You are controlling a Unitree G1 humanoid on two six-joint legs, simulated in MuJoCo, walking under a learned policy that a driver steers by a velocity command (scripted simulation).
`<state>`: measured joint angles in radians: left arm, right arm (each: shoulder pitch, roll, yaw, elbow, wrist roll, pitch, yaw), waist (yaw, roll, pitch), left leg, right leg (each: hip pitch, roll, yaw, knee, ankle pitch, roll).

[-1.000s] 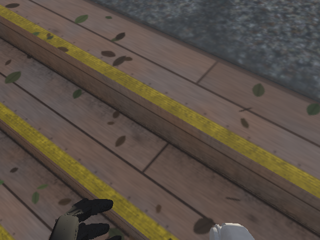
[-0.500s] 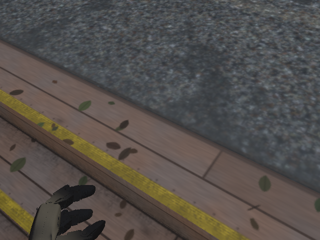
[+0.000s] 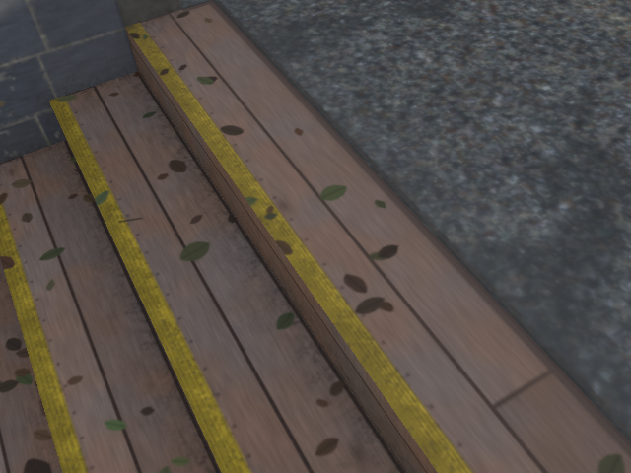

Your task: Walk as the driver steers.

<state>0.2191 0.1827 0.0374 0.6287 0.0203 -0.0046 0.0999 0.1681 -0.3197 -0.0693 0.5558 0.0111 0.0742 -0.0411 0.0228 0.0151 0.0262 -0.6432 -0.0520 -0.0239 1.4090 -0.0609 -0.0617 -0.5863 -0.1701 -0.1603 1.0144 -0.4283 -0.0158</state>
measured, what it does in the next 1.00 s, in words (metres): steps on the spot, turning right: left foot 0.17 m lower, then right foot 0.17 m higher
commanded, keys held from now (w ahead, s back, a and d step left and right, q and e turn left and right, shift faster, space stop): no key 0.24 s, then e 0.42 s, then w+e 0.26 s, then w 0.08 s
